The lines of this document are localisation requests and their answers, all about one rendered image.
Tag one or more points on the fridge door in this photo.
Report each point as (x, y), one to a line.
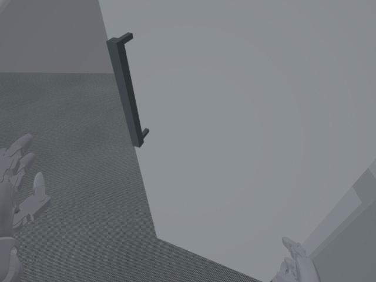
(261, 116)

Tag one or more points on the right robot hand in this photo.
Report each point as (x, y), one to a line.
(303, 270)

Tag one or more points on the handle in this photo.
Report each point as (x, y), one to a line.
(117, 52)

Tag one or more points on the left robot hand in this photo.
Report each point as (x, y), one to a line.
(12, 172)

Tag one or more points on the robot left forearm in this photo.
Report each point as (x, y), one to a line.
(10, 266)

